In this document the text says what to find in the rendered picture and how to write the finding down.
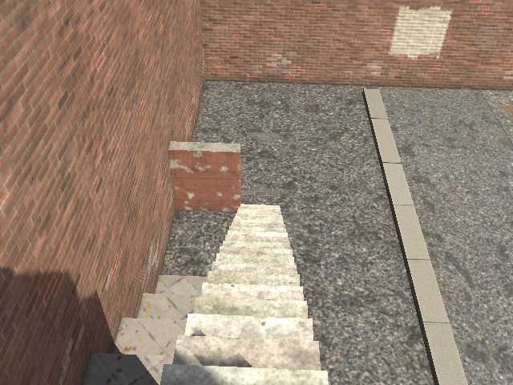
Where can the stairs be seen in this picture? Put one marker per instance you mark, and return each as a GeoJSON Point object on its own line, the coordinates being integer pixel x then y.
{"type": "Point", "coordinates": [250, 325]}

